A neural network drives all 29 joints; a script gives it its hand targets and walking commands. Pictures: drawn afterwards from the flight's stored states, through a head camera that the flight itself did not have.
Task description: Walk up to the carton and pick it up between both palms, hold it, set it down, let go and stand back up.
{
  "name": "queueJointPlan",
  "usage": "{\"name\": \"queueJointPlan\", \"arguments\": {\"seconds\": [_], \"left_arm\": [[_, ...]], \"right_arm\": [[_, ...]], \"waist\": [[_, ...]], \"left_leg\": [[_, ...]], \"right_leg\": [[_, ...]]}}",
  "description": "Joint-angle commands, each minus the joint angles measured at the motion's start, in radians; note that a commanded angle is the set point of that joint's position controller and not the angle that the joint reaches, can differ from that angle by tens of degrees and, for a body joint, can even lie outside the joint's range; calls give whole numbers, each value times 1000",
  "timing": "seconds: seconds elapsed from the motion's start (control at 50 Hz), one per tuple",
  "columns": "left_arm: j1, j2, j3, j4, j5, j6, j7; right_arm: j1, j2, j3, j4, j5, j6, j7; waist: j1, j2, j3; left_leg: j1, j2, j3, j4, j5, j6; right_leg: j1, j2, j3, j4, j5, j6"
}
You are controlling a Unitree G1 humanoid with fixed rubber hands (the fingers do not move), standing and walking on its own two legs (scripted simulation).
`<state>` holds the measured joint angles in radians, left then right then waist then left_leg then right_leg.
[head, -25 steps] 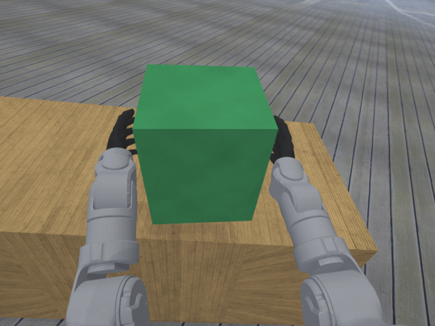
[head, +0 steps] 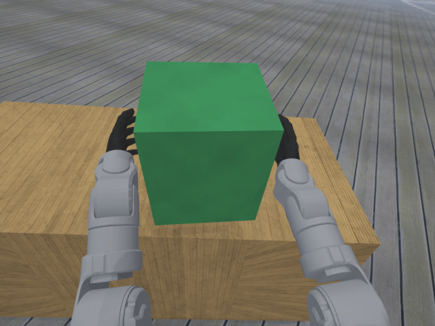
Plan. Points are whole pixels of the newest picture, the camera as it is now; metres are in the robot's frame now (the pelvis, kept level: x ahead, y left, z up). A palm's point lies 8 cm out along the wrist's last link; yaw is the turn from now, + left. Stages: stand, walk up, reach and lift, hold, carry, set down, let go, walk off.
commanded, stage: hold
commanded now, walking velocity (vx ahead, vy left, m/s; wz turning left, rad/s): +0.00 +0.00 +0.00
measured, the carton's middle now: (204, 146) +0.42 -0.01 +0.15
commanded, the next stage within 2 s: none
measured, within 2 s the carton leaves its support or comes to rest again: neither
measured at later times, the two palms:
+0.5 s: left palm (100, 156) +0.35 +0.17 +0.19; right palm (273, 155) +0.35 -0.12 +0.19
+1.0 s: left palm (106, 156) +0.36 +0.16 +0.19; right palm (277, 153) +0.36 -0.13 +0.18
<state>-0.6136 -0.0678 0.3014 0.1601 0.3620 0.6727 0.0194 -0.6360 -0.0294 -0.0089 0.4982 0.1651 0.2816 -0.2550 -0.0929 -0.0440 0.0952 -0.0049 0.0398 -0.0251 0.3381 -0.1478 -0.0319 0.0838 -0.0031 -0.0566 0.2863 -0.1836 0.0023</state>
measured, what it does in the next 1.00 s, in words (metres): stands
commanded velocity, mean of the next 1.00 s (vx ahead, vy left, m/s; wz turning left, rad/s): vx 0.00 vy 0.00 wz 0.00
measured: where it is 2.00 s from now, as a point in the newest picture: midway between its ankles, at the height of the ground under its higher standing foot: outside the picture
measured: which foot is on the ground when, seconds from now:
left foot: down 0.00-1.00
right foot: down 0.00-1.00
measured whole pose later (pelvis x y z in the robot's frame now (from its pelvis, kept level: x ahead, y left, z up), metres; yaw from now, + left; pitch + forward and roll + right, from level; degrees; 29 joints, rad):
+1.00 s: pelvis +0.00 +0.00 +0.00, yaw +0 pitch -12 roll -1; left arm -0.61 -0.07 0.33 0.09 0.42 0.75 -0.02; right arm -0.67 0.01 -0.02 0.53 0.16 0.27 -0.24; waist -0.09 -0.07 0.11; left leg 0.03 0.04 -0.02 0.32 -0.14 -0.03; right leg 0.11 -0.01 -0.06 0.28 -0.18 0.00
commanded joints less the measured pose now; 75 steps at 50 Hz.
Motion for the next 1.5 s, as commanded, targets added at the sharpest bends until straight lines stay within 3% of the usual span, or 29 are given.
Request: {"name": "queueJointPlan", "arguments": {"seconds": [0.0, 0.18, 0.34, 0.44, 0.5, 0.62, 0.7, 0.9, 1.02, 1.24, 1.48], "left_arm": [[-698, -454, -397, -79, -144, -71, -204], [-748, -432, -301, 22, -100, -37, -241], [-771, -470, -377, -43, -142, -53, -229], [-736, -491, -416, -72, -140, -50, -206], [-729, -487, -402, -59, -129, -41, -199], [-729, -497, -431, -110, -134, -39, -182], [-704, -489, -460, -170, -145, -37, -178], [-622, -448, -413, -189, -114, -12, -224], [-626, -440, -447, -236, -126, -16, -239], [-639, -435, -421, -206, -110, -10, -244], [-656, -440, -403, -170, -105, -13, -237]], "right_arm": [[-855, 551, 330, -277, 36, -81, 140], [-872, 528, 201, -133, -20, -72, 157], [-888, 515, 186, -162, -27, -113, 172], [-859, 495, 198, -165, -25, -121, 187], [-876, 487, 200, -158, -26, -121, 196], [-873, 491, 226, -172, -2, -124, 206], [-853, 498, 271, -216, 33, -122, 194], [-784, 522, 323, -274, 52, -86, 144], [-757, 530, 347, -334, 65, -77, 127], [-764, 507, 311, -308, 24, -74, 150], [-791, 497, 271, -260, -2, -107, 171]], "waist": [[27, 14, -462], [11, 46, -365], [-26, 88, -486], [-20, 108, -471], [-6, 94, -437], [5, 109, -471], [8, 111, -520], [1, 40, -433], [-17, 53, -449], [-2, 58, -402], [5, 64, -438]], "left_leg": [[110, -82, 67, -25, 189, 48], [70, -84, 95, -70, 28, 56], [178, -73, 82, -23, 172, 12], [201, -60, 70, -19, 210, -9], [176, -57, 68, -33, 164, 0], [205, -56, 65, -13, 236, -5], [233, -63, 66, 15, 336, -8], [175, -83, 77, -10, 306, 23], [195, -88, 74, 1, 337, 15], [171, -77, 88, -35, 229, 19], [184, -71, 98, -31, 206, 20]], "right_leg": [[52, 39, -22, -17, 282, 68], [-2, 23, -35, -48, 69, 59], [-23, 52, -66, -49, 97, 37], [-59, 61, -76, -53, 57, 24], [-65, 57, -77, -58, 19, 23], [-66, 60, -72, -55, 54, 19], [-27, 60, -58, -42, 156, 25], [74, 47, -41, -28, 282, 58], [89, 49, -43, -16, 342, 64], [34, 48, -59, -38, 173, 46], [11, 50, -66, -44, 122, 37]]}}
